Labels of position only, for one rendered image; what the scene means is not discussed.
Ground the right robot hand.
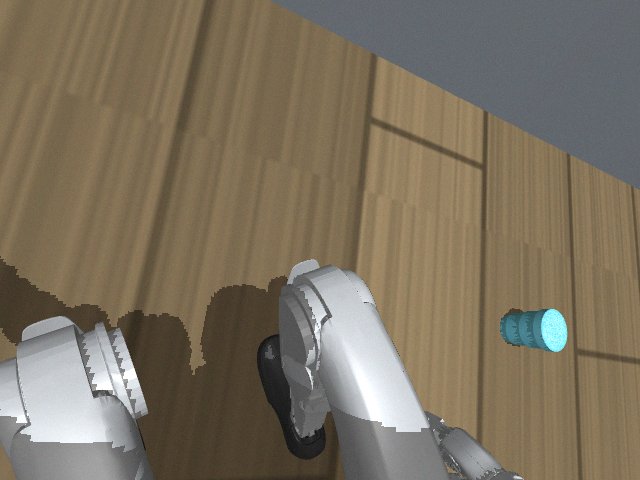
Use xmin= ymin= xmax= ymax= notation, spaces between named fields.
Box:
xmin=425 ymin=411 xmax=506 ymax=480

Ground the right robot foot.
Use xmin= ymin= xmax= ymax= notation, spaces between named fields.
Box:
xmin=257 ymin=334 xmax=326 ymax=460

